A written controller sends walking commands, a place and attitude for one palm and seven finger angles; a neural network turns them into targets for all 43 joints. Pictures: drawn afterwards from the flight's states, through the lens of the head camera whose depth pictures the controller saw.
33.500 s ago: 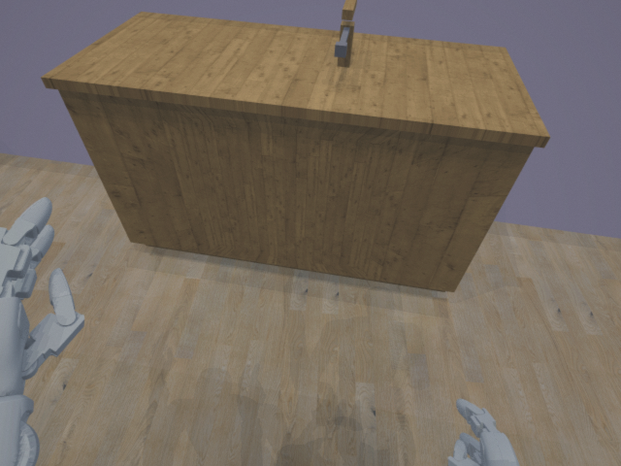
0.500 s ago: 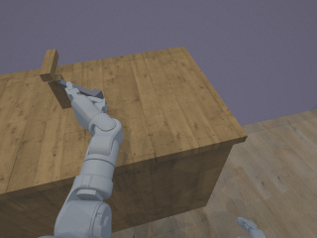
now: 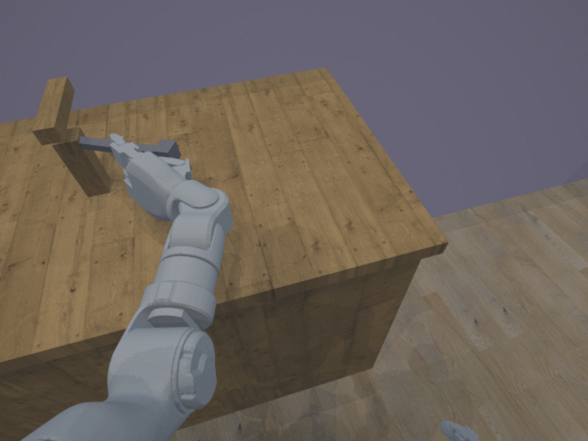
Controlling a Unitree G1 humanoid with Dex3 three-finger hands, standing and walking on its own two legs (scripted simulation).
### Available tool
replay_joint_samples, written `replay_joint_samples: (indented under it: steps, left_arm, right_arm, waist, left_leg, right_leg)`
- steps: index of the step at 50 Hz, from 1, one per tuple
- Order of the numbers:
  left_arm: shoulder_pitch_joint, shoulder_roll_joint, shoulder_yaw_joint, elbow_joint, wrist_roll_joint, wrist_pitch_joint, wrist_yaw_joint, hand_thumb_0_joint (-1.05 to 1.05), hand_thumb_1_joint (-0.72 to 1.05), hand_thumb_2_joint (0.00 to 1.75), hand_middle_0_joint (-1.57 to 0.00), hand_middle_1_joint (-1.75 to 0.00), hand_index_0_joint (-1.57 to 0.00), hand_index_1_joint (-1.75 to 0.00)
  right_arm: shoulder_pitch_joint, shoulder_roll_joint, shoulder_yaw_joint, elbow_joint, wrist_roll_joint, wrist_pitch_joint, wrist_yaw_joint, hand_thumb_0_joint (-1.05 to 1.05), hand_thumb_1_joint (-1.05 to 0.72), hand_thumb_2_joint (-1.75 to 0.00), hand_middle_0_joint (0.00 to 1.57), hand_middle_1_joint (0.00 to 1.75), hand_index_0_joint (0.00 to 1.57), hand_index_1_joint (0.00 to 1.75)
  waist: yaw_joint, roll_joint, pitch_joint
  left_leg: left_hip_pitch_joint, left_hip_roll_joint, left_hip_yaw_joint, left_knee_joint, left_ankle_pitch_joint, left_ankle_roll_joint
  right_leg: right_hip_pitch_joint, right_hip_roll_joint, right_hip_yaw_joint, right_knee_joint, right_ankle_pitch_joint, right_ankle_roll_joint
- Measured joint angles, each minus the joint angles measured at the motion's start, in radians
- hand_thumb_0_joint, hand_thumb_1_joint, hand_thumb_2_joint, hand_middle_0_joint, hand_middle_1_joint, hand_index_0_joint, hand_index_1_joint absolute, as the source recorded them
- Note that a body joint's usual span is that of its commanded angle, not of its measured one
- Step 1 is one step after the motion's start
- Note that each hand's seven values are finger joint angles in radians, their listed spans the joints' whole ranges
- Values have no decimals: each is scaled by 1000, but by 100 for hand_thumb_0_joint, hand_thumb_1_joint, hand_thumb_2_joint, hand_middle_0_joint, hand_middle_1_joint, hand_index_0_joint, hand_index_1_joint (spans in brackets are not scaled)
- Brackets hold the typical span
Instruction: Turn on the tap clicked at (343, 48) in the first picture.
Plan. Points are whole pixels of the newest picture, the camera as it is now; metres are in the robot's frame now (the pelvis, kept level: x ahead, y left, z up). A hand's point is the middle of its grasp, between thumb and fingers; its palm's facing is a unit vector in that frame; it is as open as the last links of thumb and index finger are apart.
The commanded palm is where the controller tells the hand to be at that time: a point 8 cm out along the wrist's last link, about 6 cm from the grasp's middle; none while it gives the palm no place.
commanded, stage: push the lever round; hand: left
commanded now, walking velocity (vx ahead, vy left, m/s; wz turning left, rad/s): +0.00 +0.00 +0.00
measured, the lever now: (167, 153) +0.49 +0.19 +0.14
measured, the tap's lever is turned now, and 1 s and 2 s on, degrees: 62 73 73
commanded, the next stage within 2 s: lift the hand up off the lever in 0.34 s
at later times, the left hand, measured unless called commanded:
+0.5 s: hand (192, 154) +0.49 +0.15 +0.14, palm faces +0.77 -0.62 -0.15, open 7.7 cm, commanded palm +0.43 +0.17 +0.14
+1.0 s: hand (180, 148) +0.48 +0.16 +0.15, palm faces +0.76 -0.64 -0.11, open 7.8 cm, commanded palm +0.42 +0.17 +0.16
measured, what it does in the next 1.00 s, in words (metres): stands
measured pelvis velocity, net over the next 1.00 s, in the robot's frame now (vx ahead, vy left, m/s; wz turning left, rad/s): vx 0.01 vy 0.01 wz -0.02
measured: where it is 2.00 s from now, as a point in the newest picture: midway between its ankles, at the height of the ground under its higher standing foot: outside the picture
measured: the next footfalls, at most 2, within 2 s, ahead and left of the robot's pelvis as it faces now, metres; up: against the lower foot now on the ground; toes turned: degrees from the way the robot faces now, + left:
none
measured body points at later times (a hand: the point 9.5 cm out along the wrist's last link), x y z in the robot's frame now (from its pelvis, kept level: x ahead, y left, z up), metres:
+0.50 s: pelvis +0.00 +0.00 +0.00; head +0.05 -0.02 +0.44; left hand +0.44 +0.18 +0.15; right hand +0.08 -0.26 -0.14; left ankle +0.02 +0.15 -0.71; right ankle +0.00 -0.05 -0.71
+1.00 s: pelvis +0.01 +0.01 +0.00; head +0.04 +0.00 +0.45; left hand +0.44 +0.19 +0.16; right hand +0.09 -0.24 -0.13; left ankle +0.02 +0.15 -0.71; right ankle +0.00 -0.05 -0.72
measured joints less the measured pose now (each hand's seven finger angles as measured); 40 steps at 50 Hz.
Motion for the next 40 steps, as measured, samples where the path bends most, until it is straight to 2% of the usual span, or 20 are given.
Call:
replay_joint_samples:
  steps: [26,32,40]
  left_arm:
    - [-109,62,94,119,25,-33,-8,0,91,92,-15,-15,-16,-15]
    - [-93,76,111,101,21,-30,-17,1,90,91,-16,-15,-16,-15]
    - [-76,84,82,64,10,-26,-28,2,90,90,-15,-15,-16,-15]
  right_arm:
    - [50,-5,-3,-6,-13,-14,11,1,-91,-90,20,30,20,30]
    - [64,-5,-4,-9,-10,-13,11,1,-91,-90,20,30,20,30]
    - [73,-7,-6,2,-6,-26,14,1,-91,-90,20,30,20,30]
  waist:
    - [-40,-1,-14]
    - [-44,0,-14]
    - [-34,0,-6]
  left_leg:
    - [-55,6,7,21,-8,3]
    - [-45,9,14,14,-7,5]
    - [-22,8,12,2,-6,5]
  right_leg:
    - [-59,5,7,21,-4,-2]
    - [-50,8,14,11,1,1]
    - [-22,8,13,-11,7,6]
